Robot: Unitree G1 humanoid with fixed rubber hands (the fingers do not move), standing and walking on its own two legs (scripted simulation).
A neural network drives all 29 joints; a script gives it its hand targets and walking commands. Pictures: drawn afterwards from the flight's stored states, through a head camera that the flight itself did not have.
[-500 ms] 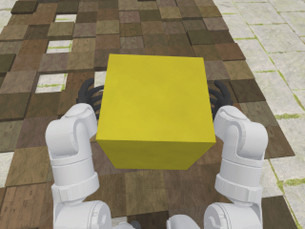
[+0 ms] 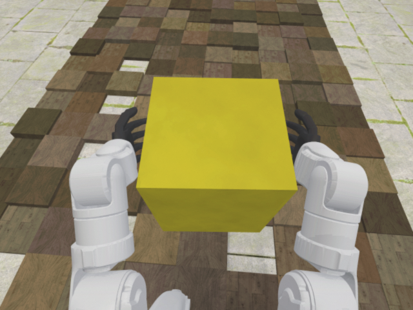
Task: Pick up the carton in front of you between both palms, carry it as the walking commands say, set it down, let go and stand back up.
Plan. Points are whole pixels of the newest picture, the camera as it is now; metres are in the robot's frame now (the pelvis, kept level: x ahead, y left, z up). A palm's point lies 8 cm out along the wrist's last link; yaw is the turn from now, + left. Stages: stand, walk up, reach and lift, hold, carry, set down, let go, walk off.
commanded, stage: carry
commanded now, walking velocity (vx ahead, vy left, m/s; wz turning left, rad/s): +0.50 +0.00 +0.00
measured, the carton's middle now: (213, 164) +0.38 +0.03 +0.07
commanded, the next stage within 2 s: none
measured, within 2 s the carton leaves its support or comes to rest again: neither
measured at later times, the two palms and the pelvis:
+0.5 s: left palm (175, 53) +0.67 +0.15 +0.11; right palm (298, 66) +0.65 -0.15 +0.12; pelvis +0.31 +0.03 +0.00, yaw -2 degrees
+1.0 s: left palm (200, 20) +0.93 +0.12 +0.08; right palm (293, 26) +0.94 -0.18 +0.07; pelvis +0.63 -0.04 -0.03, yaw -2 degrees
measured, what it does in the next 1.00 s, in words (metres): walks ahead: left foot, then right foot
